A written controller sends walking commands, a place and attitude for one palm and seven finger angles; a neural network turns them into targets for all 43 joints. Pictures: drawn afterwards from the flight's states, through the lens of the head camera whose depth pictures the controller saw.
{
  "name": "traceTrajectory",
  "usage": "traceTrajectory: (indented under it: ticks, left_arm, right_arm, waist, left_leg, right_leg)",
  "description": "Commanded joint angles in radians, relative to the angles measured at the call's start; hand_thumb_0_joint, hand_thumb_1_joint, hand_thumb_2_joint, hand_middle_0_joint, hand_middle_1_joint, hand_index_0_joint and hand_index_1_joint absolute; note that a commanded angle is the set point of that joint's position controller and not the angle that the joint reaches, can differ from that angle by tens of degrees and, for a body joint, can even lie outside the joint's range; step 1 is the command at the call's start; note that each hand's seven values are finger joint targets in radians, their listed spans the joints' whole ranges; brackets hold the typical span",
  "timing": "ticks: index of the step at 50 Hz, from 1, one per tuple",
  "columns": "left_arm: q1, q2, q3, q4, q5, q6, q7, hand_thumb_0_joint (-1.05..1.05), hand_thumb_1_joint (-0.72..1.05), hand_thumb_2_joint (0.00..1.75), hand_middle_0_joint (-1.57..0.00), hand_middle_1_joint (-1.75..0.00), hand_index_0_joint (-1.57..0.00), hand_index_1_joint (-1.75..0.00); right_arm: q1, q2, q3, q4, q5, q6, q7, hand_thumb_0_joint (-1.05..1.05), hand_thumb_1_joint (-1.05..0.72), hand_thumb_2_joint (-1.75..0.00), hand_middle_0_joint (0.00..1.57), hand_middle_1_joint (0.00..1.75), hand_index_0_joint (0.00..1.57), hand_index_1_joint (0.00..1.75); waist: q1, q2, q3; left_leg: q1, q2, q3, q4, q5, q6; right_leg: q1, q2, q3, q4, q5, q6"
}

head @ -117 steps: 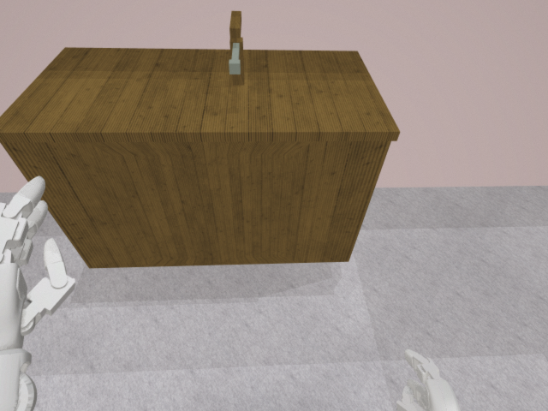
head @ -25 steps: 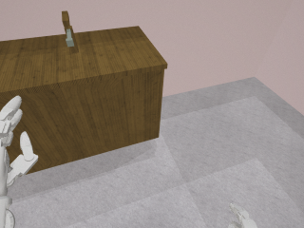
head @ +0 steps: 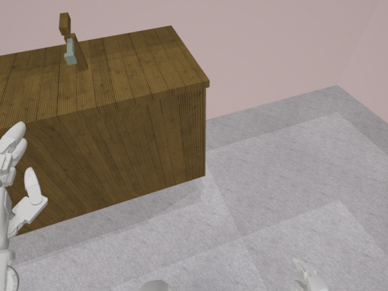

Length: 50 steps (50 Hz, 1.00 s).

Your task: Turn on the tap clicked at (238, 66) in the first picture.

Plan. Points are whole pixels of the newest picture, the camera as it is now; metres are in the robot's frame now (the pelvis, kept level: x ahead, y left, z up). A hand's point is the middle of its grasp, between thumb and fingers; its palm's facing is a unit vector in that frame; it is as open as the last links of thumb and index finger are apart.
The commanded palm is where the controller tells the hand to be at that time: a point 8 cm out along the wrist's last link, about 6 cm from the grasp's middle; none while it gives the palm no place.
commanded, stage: take the last steps up to it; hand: left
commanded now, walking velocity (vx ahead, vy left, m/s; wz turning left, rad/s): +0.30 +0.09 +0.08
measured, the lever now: (70, 58) +0.76 +0.42 +0.10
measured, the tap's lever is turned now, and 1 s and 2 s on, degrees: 0 0 0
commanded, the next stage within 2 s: come to a stop and stand still in 1.16 s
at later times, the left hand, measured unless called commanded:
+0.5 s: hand (64, 132) +0.34 +0.24 +0.19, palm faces +0.41 -0.79 -0.46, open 7.4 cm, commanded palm +0.29 +0.28 +0.18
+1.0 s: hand (81, 86) +0.48 +0.26 +0.18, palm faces +0.43 -0.82 -0.38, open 7.4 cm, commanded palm +0.41 +0.29 +0.18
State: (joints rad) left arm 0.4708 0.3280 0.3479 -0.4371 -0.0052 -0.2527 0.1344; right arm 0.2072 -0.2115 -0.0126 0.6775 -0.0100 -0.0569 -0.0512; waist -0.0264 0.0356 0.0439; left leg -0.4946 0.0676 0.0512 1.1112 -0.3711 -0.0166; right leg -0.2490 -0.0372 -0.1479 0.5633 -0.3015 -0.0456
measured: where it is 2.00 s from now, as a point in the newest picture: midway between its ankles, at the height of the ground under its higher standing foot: (202, 273)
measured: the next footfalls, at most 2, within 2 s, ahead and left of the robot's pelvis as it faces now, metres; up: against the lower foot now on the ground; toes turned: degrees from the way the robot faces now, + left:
left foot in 0.20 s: +0.16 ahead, +0.14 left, +0.00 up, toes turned +10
right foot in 0.52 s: +0.22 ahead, -0.11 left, +0.00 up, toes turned -8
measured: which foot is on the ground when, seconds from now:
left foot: up 0.00-0.18, down 0.20-0.52, up 0.54-0.84, down 0.86-1.00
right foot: down 0.00-0.22, up 0.24-0.50, down 0.52-0.86, up 0.88-1.00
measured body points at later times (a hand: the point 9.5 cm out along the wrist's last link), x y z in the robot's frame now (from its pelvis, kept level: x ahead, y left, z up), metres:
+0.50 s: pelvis +0.13 +0.00 +0.00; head +0.15 -0.01 +0.45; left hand +0.31 +0.28 +0.21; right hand +0.29 -0.19 -0.10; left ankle +0.12 +0.14 -0.73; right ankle +0.17 -0.11 -0.72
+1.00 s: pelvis +0.25 +0.01 +0.00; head +0.27 +0.02 +0.45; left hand +0.45 +0.30 +0.20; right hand +0.42 -0.22 -0.08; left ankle +0.28 +0.12 -0.73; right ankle +0.21 -0.10 -0.67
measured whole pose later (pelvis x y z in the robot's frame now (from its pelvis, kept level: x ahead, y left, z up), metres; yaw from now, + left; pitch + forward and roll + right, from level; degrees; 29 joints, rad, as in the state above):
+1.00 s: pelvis +0.25 +0.01 +0.00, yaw +0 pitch +0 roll +0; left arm 0.40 0.38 0.39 -0.47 -0.03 -0.23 0.16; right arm 0.19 -0.17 -0.03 0.60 0.00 -0.09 -0.05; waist -0.02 -0.03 0.04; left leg -0.30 0.07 0.16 0.57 -0.26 0.02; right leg -0.41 -0.06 -0.07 1.05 -0.49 0.02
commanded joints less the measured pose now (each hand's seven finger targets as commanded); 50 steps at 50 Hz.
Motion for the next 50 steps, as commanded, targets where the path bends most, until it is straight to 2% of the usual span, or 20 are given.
traceTrajectory:
  ticks: [1,8,9,11,12,14,18,24,25,26,27,28,31,33,37,41,43,44,45,50]
  left_arm:
    - [-0.048,0.208,0.148,-0.227,-0.010,-0.069,0.037,0.00,0.90,0.90,-0.20,-0.30,-0.20,-0.30]
    - [-0.135,0.185,0.093,-0.250,-0.011,-0.044,0.055,0.00,0.90,0.90,-0.20,-0.30,-0.20,-0.30]
    - [-0.153,0.189,0.094,-0.263,-0.011,-0.049,0.056,0.00,0.90,0.90,-0.20,-0.30,-0.20,-0.30]
    - [-0.162,0.194,0.109,-0.257,-0.020,-0.064,0.054,0.00,0.90,0.90,-0.20,-0.30,-0.20,-0.30]
    - [-0.169,0.243,0.128,-0.267,-0.013,-0.060,0.052,0.00,0.90,0.90,-0.20,-0.30,-0.20,-0.30]
    - [-0.150,0.231,0.127,-0.321,-0.013,-0.059,0.044,0.00,0.90,0.90,-0.20,-0.30,-0.20,-0.30]
    - [-0.013,0.188,0.132,-0.348,-0.025,-0.042,0.041,0.00,0.90,0.90,-0.20,-0.30,-0.20,-0.30]
    - [-0.082,0.173,0.114,-0.185,-0.021,-0.020,0.043,0.00,0.90,0.90,-0.20,-0.30,-0.20,-0.30]
    - [-0.097,0.191,0.122,-0.155,-0.014,-0.018,0.043,0.00,0.90,0.90,-0.20,-0.30,-0.20,-0.30]
    - [-0.120,0.224,0.131,-0.143,-0.006,-0.015,0.045,0.00,0.90,0.90,-0.20,-0.30,-0.20,-0.30]
    - [-0.146,0.243,0.155,-0.125,-0.018,-0.007,0.045,0.00,0.90,0.90,-0.20,-0.30,-0.20,-0.30]
    - [-0.192,0.222,0.119,-0.145,-0.018,-0.014,0.035,0.00,0.90,0.90,-0.20,-0.30,-0.20,-0.30]
    - [-0.133,0.219,0.130,-0.176,-0.001,-0.052,0.029,0.00,0.90,0.90,-0.20,-0.30,-0.20,-0.30]
    - [-0.150,0.222,0.130,-0.239,0.001,-0.066,0.034,0.00,0.90,0.90,-0.20,-0.30,-0.20,-0.30]
    - [-0.037,0.220,0.160,-0.293,-0.008,-0.062,0.058,0.00,0.90,0.90,-0.20,-0.30,-0.20,-0.30]
    - [-0.056,0.213,0.152,-0.305,-0.016,-0.059,0.069,0.00,0.90,0.90,-0.20,-0.30,-0.20,-0.30]
    - [-0.087,0.188,0.127,-0.291,-0.026,-0.065,0.063,0.00,0.90,0.90,-0.20,-0.30,-0.20,-0.30]
    - [-0.085,0.228,0.154,-0.241,-0.024,-0.069,0.060,0.00,0.90,0.90,-0.20,-0.30,-0.20,-0.30]
    - [-0.114,0.237,0.150,-0.234,-0.019,-0.062,0.052,0.00,0.90,0.90,-0.20,-0.30,-0.20,-0.30]
    - [-0.024,0.179,0.115,-0.321,-0.025,-0.045,0.035,0.00,0.90,0.90,-0.20,-0.30,-0.20,-0.30]
  right_arm:
    - [-0.092,-0.070,-0.023,-0.192,0.002,-0.051,-0.018,0.00,-0.90,-0.90,0.20,0.30,0.20,0.30]
    - [-0.062,-0.084,-0.037,-0.224,0.007,-0.070,-0.037,0.00,-0.90,-0.90,0.20,0.30,0.20,0.30]
    - [-0.050,-0.100,-0.045,-0.225,0.012,-0.072,-0.040,0.00,-0.90,-0.90,0.20,0.30,0.20,0.30]
    - [-0.047,-0.107,-0.044,-0.223,0.012,-0.073,-0.035,0.00,-0.90,-0.90,0.20,0.30,0.20,0.30]
    - [-0.065,-0.096,-0.032,-0.221,0.003,-0.078,-0.032,0.00,-0.90,-0.90,0.20,0.30,0.20,0.30]
    - [-0.068,-0.093,-0.044,-0.202,0.015,-0.091,-0.024,0.00,-0.90,-0.90,0.20,0.30,0.20,0.30]
    - [-0.060,-0.100,-0.042,-0.199,0.014,-0.108,-0.012,0.00,-0.90,-0.90,0.20,0.30,0.20,0.30]
    - [-0.066,-0.096,-0.030,-0.190,0.016,-0.099,-0.032,0.00,-0.90,-0.90,0.20,0.30,0.20,0.30]
    - [-0.067,-0.085,-0.030,-0.185,0.016,-0.094,-0.035,0.00,-0.90,-0.90,0.20,0.30,0.20,0.30]
    - [-0.061,-0.063,-0.026,-0.189,0.016,-0.085,-0.032,0.00,-0.90,-0.90,0.20,0.30,0.20,0.30]
    - [-0.101,-0.079,-0.026,-0.199,0.012,-0.094,-0.026,0.00,-0.90,-0.90,0.20,0.30,0.20,0.30]
    - [-0.100,-0.095,-0.038,-0.186,0.011,-0.096,-0.014,0.00,-0.90,-0.90,0.20,0.30,0.20,0.30]
    - [-0.095,-0.077,-0.013,-0.147,0.009,-0.071,-0.012,0.00,-0.90,-0.90,0.20,0.30,0.20,0.30]
    - [-0.111,-0.078,-0.022,-0.165,0.010,-0.066,-0.018,0.00,-0.90,-0.90,0.20,0.30,0.20,0.30]
    - [-0.091,-0.058,-0.028,-0.216,0.000,-0.070,-0.013,0.00,-0.90,-0.90,0.20,0.30,0.20,0.30]
    - [-0.045,-0.080,-0.051,-0.231,0.007,-0.069,-0.024,0.00,-0.90,-0.90,0.20,0.30,0.20,0.30]
    - [-0.036,-0.124,-0.066,-0.238,0.022,-0.067,-0.024,0.00,-0.90,-0.90,0.20,0.30,0.20,0.30]
    - [-0.044,-0.104,-0.049,-0.231,0.013,-0.071,-0.025,0.00,-0.90,-0.90,0.20,0.30,0.20,0.30]
    - [-0.058,-0.100,-0.046,-0.224,0.011,-0.076,-0.021,0.00,-0.90,-0.90,0.20,0.30,0.20,0.30]
    - [-0.047,-0.102,-0.051,-0.201,0.020,-0.104,-0.006,0.00,-0.90,-0.90,0.20,0.30,0.20,0.30]
  waist:
    - [0.025,-0.177,-0.098]
    - [0.022,-0.103,-0.085]
    - [0.007,-0.011,-0.106]
    - [-0.001,0.294,-0.163]
    - [0.001,0.281,-0.142]
    - [0.012,0.139,-0.118]
    - [0.027,0.203,-0.150]
    - [0.025,0.111,-0.114]
    - [0.033,-0.003,-0.111]
    - [0.032,-0.273,-0.115]
    - [0.056,-0.380,-0.100]
    - [0.039,-0.342,-0.075]
    - [0.026,-0.166,-0.076]
    - [0.017,-0.172,-0.105]
    - [0.054,-0.162,-0.157]
    - [0.019,-0.059,-0.179]
    - [0.009,0.245,-0.198]
    - [0.004,0.282,-0.181]
    - [0.004,0.223,-0.120]
    - [0.026,0.189,-0.145]
  left_leg:
    - [-0.016,0.037,0.045,-0.277,0.077,0.010]
    - [0.317,-0.020,0.132,-0.622,0.167,0.037]
    - [0.412,0.018,0.064,-0.670,0.150,0.065]
    - [0.563,0.307,-0.411,-0.800,0.236,0.231]
    - [0.503,0.369,-0.521,-0.839,0.176,0.286]
    - [0.494,0.339,-0.413,-0.796,0.233,0.292]
    - [0.357,0.229,-0.118,-0.789,0.293,0.204]
    - [0.149,0.164,0.004,-0.642,0.014,0.113]
    - [0.080,0.115,0.051,-0.476,-0.046,0.089]
    - [-0.109,-0.003,0.112,-0.194,-0.147,0.045]
    - [-0.217,-0.038,0.025,0.020,-0.196,0.025]
    - [-0.226,-0.018,-0.060,0.121,-0.145,0.015]
    - [-0.199,0.038,-0.050,0.096,-0.006,-0.005]
    - [-0.099,0.049,-0.025,-0.094,0.001,0.000]
    - [0.064,-0.013,0.116,-0.433,0.066,0.016]
    - [0.342,-0.035,0.135,-0.674,0.225,0.027]
    - [0.569,0.248,-0.282,-0.717,0.446,0.170]
    - [0.509,0.351,-0.460,-0.803,0.376,0.255]
    - [0.437,0.368,-0.480,-0.821,0.307,0.287]
    - [0.352,0.214,-0.117,-0.772,0.406,0.198]
  right_leg:
    - [0.101,-0.260,0.201,-0.244,0.262,-0.105]
    - [0.009,-0.192,0.157,-0.096,0.076,-0.046]
    - [-0.053,-0.152,0.134,0.049,0.099,-0.020]
    - [-0.309,0.013,0.049,0.479,-0.290,0.050]
    - [-0.362,-0.018,0.123,0.604,-0.307,0.047]
    - [-0.432,-0.061,0.160,0.618,-0.256,0.057]
    - [-0.252,-0.053,0.057,0.374,-0.113,0.069]
    - [0.099,0.010,-0.044,-0.029,-0.001,0.072]
    - [0.153,-0.052,0.070,-0.118,-0.037,0.039]
    - [0.233,-0.252,0.439,-0.237,-0.090,-0.061]
    - [0.217,-0.401,0.708,-0.339,-0.132,-0.139]
    - [0.174,-0.407,0.738,-0.370,-0.215,-0.155]
    - [0.177,-0.317,0.346,-0.269,0.182,-0.123]
    - [0.165,-0.294,0.223,-0.228,0.384,-0.097]
    - [0.204,-0.252,0.170,-0.179,0.444,-0.097]
    - [0.109,-0.177,0.121,0.015,0.337,-0.028]
    - [-0.226,-0.013,0.026,0.373,-0.146,0.054]
    - [-0.302,0.010,0.081,0.555,-0.343,0.052]
    - [-0.360,-0.032,0.137,0.617,-0.313,0.051]
    - [-0.240,-0.040,0.058,0.370,-0.112,0.068]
